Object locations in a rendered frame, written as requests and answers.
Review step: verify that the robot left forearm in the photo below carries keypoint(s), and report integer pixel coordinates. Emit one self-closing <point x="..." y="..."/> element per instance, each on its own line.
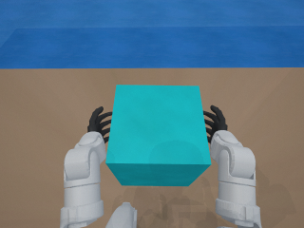
<point x="82" y="177"/>

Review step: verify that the robot right forearm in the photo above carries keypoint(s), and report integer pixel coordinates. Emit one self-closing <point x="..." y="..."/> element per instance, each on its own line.
<point x="236" y="201"/>

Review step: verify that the robot left hand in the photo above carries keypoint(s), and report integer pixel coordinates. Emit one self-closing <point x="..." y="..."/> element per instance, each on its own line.
<point x="95" y="124"/>

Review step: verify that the robot right hand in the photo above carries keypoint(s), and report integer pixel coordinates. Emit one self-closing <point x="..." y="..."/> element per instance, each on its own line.
<point x="219" y="122"/>

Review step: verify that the carton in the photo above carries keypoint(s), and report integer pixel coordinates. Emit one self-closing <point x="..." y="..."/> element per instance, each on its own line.
<point x="157" y="135"/>

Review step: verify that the left robot thigh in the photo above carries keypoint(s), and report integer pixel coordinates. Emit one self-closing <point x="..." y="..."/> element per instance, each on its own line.
<point x="125" y="216"/>

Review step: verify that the robot left shin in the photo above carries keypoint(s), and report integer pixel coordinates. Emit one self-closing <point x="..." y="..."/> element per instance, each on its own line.
<point x="126" y="203"/>

